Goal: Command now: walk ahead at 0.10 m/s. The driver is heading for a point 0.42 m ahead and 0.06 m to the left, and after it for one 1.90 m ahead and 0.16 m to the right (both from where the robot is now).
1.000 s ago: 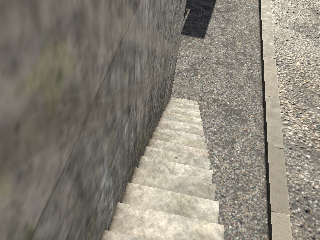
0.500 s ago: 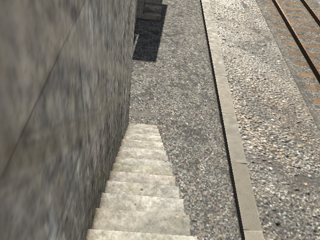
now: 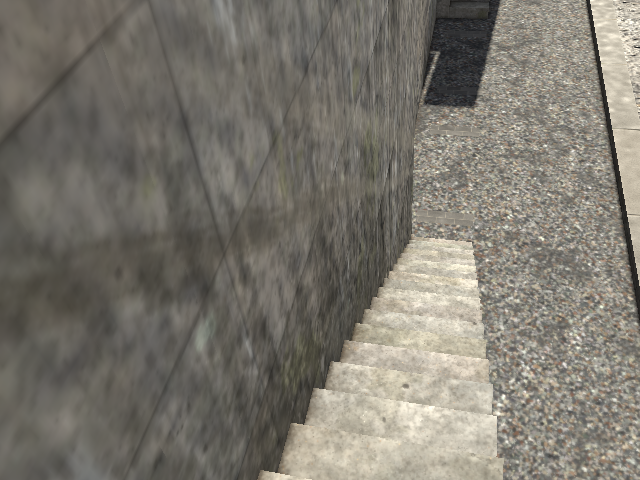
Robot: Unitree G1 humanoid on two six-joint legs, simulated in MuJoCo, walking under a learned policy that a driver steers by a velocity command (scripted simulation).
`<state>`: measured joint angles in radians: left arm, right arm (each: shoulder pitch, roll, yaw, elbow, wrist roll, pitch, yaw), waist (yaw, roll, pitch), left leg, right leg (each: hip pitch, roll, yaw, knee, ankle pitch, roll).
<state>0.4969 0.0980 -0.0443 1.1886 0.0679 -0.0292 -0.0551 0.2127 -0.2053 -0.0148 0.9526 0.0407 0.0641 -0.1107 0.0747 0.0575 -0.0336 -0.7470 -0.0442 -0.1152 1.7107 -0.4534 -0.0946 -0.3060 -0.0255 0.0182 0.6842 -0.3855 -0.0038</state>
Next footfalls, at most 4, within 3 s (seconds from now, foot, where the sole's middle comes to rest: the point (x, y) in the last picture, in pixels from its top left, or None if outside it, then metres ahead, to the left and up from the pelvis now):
0.02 left None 0.00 0.17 -0.60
0.70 left None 0.17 0.16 -0.76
1.06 right None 0.37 -0.06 -0.96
1.28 left None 0.42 0.16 -0.96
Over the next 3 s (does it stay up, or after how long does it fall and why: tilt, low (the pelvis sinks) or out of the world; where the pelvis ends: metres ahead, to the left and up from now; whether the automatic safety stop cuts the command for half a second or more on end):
stays up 0.36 0.02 -0.17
